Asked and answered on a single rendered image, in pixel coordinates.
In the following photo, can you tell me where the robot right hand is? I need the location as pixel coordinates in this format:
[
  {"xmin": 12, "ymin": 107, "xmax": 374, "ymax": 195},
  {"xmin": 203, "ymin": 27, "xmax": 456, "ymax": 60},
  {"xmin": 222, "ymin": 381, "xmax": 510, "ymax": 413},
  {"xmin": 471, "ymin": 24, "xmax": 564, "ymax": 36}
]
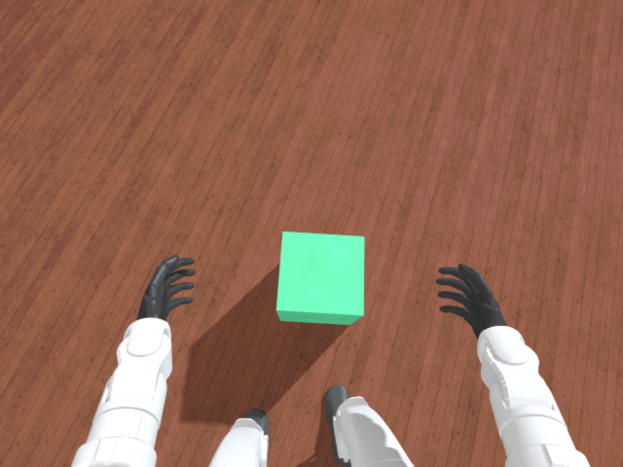
[{"xmin": 436, "ymin": 264, "xmax": 507, "ymax": 339}]

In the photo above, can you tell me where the left robot forearm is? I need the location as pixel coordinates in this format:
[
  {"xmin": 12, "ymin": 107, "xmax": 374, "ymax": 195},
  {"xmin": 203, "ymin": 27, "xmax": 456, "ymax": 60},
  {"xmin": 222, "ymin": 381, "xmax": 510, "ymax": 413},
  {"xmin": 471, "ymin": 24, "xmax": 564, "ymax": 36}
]
[{"xmin": 71, "ymin": 318, "xmax": 172, "ymax": 467}]

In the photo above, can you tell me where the robot right thigh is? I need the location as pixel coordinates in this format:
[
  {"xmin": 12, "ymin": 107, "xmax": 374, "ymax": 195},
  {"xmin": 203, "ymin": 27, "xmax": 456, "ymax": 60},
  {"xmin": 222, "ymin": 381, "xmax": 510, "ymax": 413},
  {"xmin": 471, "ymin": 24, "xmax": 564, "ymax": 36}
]
[{"xmin": 333, "ymin": 405, "xmax": 415, "ymax": 467}]

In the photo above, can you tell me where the carton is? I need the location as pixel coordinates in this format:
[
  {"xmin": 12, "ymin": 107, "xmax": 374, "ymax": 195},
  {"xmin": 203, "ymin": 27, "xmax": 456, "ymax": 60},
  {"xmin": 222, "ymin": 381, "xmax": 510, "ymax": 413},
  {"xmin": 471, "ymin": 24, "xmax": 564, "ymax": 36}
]
[{"xmin": 276, "ymin": 232, "xmax": 364, "ymax": 325}]

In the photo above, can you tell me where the robot left hand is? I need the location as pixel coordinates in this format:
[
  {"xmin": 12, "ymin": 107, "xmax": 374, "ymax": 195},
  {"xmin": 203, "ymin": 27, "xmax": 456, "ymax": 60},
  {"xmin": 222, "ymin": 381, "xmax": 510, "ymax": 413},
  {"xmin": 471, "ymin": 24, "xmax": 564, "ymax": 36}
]
[{"xmin": 136, "ymin": 254, "xmax": 196, "ymax": 321}]

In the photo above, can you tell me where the right robot forearm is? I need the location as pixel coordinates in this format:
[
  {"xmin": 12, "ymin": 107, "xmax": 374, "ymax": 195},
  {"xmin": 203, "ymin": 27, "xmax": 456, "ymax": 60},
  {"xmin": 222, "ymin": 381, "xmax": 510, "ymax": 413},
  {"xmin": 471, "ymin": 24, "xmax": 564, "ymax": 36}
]
[{"xmin": 477, "ymin": 326, "xmax": 590, "ymax": 467}]

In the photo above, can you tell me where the robot right shin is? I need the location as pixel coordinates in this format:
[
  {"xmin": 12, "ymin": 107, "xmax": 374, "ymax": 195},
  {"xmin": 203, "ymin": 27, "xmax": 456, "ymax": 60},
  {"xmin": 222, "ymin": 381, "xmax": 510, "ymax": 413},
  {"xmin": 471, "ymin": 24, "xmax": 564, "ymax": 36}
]
[{"xmin": 336, "ymin": 397, "xmax": 369, "ymax": 415}]

